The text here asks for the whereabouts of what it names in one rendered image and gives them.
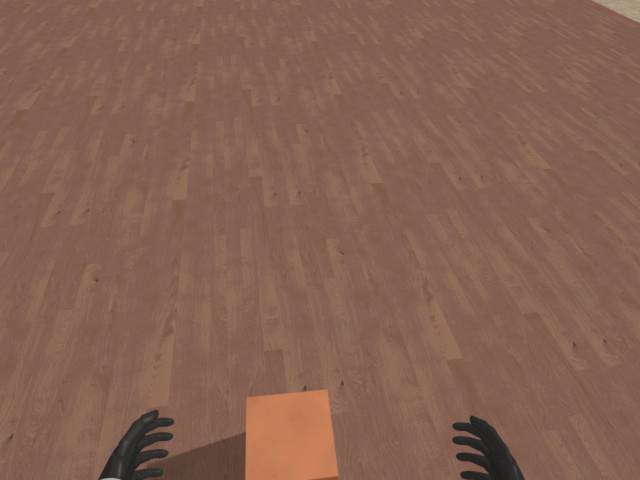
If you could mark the robot right hand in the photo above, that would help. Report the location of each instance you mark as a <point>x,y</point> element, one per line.
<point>497,460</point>

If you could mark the carton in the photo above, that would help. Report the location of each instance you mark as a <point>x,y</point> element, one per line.
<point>290,437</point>

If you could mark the robot left hand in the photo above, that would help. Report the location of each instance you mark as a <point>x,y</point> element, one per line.
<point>127,456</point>

